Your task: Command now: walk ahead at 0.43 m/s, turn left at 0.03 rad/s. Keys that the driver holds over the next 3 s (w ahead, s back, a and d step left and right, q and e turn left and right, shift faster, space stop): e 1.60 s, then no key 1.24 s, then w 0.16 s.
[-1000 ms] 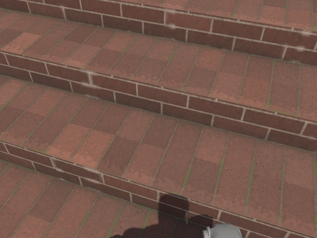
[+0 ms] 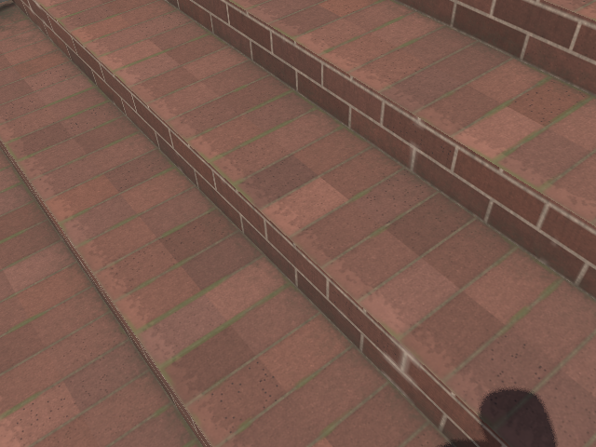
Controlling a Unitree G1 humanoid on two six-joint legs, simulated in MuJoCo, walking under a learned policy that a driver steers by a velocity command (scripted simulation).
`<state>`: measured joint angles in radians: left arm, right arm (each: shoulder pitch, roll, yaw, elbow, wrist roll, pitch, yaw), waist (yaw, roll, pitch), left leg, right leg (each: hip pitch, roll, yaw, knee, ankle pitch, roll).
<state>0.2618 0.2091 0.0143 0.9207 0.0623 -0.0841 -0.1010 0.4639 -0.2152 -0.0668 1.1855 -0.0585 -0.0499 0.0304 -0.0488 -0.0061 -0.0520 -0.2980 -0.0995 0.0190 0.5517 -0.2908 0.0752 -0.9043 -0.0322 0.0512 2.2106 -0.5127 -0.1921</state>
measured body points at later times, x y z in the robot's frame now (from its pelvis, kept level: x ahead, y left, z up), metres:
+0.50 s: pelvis +0.20 -0.04 +0.14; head +0.20 -0.04 +0.59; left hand +0.33 +0.19 +0.01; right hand +0.38 -0.31 +0.07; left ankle +0.27 +0.14 -0.45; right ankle +0.23 -0.12 -0.57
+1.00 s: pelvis +0.31 +0.02 +0.17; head +0.34 +0.02 +0.62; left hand +0.59 +0.16 +0.08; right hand +0.36 -0.28 +0.11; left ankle +0.41 +0.09 -0.57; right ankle +0.24 -0.09 -0.46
